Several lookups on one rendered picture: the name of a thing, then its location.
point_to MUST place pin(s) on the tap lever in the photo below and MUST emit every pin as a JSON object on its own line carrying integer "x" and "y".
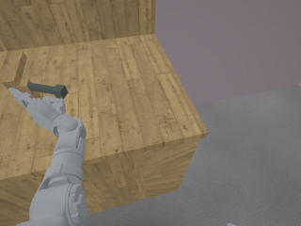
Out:
{"x": 59, "y": 91}

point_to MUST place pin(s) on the robot left hand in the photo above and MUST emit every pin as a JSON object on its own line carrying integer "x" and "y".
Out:
{"x": 43, "y": 111}

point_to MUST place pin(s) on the counter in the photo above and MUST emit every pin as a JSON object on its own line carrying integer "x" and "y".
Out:
{"x": 142, "y": 127}

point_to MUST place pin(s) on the robot left upper arm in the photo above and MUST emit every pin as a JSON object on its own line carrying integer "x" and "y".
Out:
{"x": 63, "y": 205}

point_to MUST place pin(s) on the robot left forearm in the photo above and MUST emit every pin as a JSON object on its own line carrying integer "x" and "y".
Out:
{"x": 69, "y": 153}

